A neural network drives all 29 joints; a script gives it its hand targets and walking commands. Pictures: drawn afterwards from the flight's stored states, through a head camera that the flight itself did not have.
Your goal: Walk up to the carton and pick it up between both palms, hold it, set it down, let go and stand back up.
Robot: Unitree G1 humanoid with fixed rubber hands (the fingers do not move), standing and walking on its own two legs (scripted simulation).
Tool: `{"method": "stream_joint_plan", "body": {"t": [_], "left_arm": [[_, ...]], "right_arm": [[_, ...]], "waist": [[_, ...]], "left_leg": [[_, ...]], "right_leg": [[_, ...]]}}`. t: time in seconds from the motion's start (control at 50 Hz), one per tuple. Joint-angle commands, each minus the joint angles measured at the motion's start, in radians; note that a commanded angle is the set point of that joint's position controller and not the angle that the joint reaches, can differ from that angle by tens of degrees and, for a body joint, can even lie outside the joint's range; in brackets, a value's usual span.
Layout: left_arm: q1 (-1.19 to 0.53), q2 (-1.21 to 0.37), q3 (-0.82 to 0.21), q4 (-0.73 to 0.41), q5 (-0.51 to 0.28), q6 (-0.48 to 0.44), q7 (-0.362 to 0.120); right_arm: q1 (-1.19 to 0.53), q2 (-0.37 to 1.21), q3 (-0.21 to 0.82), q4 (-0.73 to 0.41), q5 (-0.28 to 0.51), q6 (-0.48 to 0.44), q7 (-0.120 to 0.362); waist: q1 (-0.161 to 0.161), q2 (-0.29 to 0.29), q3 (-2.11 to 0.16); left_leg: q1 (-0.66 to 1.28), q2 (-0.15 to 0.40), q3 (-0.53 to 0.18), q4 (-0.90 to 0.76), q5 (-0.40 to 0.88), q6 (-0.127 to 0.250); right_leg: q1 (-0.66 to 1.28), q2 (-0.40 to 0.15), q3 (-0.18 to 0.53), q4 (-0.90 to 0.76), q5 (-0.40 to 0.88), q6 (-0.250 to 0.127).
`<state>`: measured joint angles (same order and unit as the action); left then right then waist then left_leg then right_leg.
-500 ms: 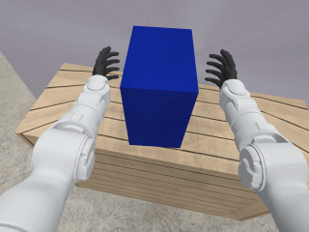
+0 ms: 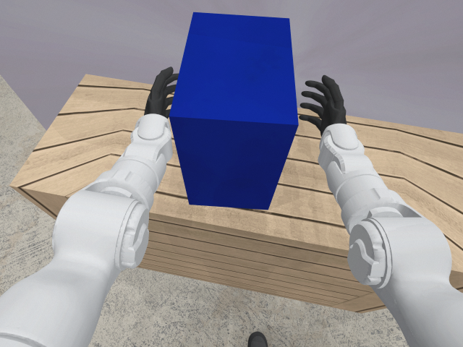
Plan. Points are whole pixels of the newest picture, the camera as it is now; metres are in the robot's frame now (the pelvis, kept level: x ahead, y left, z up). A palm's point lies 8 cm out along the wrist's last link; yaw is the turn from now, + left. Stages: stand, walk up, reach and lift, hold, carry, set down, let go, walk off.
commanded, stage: reach and lift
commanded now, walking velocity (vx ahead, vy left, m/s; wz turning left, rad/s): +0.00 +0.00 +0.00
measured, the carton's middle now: (234, 120) +0.52 -0.03 +0.04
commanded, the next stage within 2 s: none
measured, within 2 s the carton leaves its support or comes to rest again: neither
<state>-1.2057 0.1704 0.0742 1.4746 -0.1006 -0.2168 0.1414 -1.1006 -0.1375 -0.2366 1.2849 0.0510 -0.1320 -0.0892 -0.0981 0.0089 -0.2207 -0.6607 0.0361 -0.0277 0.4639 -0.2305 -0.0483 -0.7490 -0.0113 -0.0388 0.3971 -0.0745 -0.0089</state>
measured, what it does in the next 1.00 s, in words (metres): stands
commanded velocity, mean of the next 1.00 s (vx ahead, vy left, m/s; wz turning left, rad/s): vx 0.00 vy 0.00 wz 0.00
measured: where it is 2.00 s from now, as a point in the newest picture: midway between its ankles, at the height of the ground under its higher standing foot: outside the picture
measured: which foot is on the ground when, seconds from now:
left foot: down 0.00-1.00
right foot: down 0.00-1.00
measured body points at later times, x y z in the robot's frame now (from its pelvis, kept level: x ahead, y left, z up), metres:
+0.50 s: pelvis +0.04 +0.01 +0.02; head +0.12 +0.02 +0.46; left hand +0.50 +0.10 +0.08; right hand +0.47 -0.15 +0.07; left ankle -0.03 +0.15 -0.73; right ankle +0.04 -0.11 -0.73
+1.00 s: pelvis +0.04 +0.02 +0.02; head +0.13 +0.02 +0.46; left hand +0.50 +0.10 +0.08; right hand +0.47 -0.16 +0.07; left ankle -0.03 +0.14 -0.73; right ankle +0.04 -0.11 -0.73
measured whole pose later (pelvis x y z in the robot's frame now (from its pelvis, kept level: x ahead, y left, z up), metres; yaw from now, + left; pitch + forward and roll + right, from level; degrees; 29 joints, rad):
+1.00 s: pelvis +0.04 +0.02 +0.02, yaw +1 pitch +13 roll -1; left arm -0.90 -0.13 0.54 0.95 0.44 -0.12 0.09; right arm -0.84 0.11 -0.73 0.97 -0.52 -0.31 -0.02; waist -0.09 0.02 -0.04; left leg -0.32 0.04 0.00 0.34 -0.25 -0.02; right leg -0.39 -0.02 -0.10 0.26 -0.10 0.01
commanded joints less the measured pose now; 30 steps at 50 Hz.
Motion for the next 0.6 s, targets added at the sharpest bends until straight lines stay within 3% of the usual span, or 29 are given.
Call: {"method": "stream_joint_plan", "body": {"t": [0.0,0.08,0.16,0.18,0.2,0.22,0.28,0.34,0.42,0.52,0.56,0.58], "left_arm": [[-0.518,0.043,0.047,-0.163,0.048,-0.045,-0.016],[-0.495,-0.046,0.147,-0.196,0.155,-0.055,-0.045],[-0.465,-0.196,0.319,-0.278,0.385,-0.077,-0.091],[-0.44,-0.324,0.341,-0.278,0.447,-0.069,-0.112],[-0.422,-0.432,0.346,-0.289,0.504,-0.058,-0.128],[-0.391,-0.54,0.346,-0.275,0.54,-0.047,-0.149],[-0.281,-0.653,0.345,-0.262,0.588,-0.006,-0.164],[-0.205,-0.672,0.364,-0.275,0.619,0.022,-0.165],[-0.175,-0.689,0.349,-0.324,0.617,0.038,-0.178],[-0.128,-0.72,0.302,-0.36,0.605,0.067,-0.165],[-0.115,-0.71,0.306,-0.371,0.609,0.074,-0.166],[-0.12,-0.716,0.297,-0.384,0.601,0.077,-0.162]], "right_arm": [[-0.435,-0.05,-0.016,-0.159,-0.046,-0.04,0.0],[-0.405,0.058,-0.101,-0.207,-0.18,-0.056,0.014],[-0.366,0.251,-0.308,-0.274,-0.474,-0.108,0.052],[-0.374,0.398,-0.313,-0.289,-0.536,-0.116,0.075],[-0.341,0.484,-0.346,-0.277,-0.617,-0.125,0.1],[-0.32,0.589,-0.341,-0.272,-0.665,-0.129,0.133],[-0.249,0.646,-0.359,-0.255,-0.743,-0.139,0.183],[-0.204,0.653,-0.353,-0.252,-0.751,-0.159,0.193],[-0.196,0.675,-0.301,-0.274,-0.721,-0.176,0.195],[-0.187,0.647,-0.276,-0.248,-0.683,-0.198,0.196],[-0.174,0.662,-0.265,-0.253,-0.673,-0.202,0.193],[-0.19,0.644,-0.263,-0.255,-0.661,-0.209,0.193]], "waist": [[-0.011,0.019,-0.768],[-0.019,0.001,-0.737],[-0.023,-0.001,-0.711],[-0.01,-0.004,-0.669],[-0.024,0.019,-0.644],[-0.01,0.038,-0.594],[-0.024,0.046,-0.571],[-0.01,0.029,-0.515],[-0.007,0.024,-0.43],[-0.018,0.05,-0.371],[-0.001,0.056,-0.363],[-0.007,0.067,-0.362]], "left_leg": [[0.034,-0.064,0.101,-0.056,0.277,-0.031],[0.051,-0.066,0.108,-0.075,0.313,-0.026],[0.065,-0.07,0.129,-0.151,0.276,-0.015],[0.105,-0.072,0.143,-0.163,0.294,-0.011],[0.178,-0.065,0.136,-0.172,0.313,-0.026],[0.22,-0.059,0.143,-0.169,0.335,-0.029],[0.33,-0.038,0.138,-0.165,0.354,-0.048],[0.378,-0.025,0.147,-0.143,0.402,-0.051],[0.349,-0.03,0.156,-0.135,0.43,-0.045],[0.486,-0.013,0.129,-0.081,0.591,-0.056],[0.451,-0.013,0.139,-0.075,0.582,-0.05],[0.43,-0.017,0.134,-0.082,0.568,-0.05]], "right_leg": [[0.775,0.006,0.008,0.115,0.515,0.037],[0.828,0.004,0.004,0.096,0.569,0.039],[0.932,0.004,-0.014,0.08,0.614,0.063],[0.946,0.007,-0.022,0.062,0.607,0.062],[0.918,0.016,-0.049,0.041,0.58,0.055],[0.905,0.016,-0.055,0.017,0.554,0.049],[0.856,0.031,-0.09,-0.014,0.493,0.031],[0.807,0.039,-0.112,-0.032,0.447,0.035],[0.84,0.038,-0.121,-0.006,0.521,0.043],[0.723,0.047,-0.132,-0.013,0.532,0.047],[0.75,0.039,-0.124,-0.013,0.56,0.044],[0.765,0.038,-0.123,-0.002,0.562,0.04]]}}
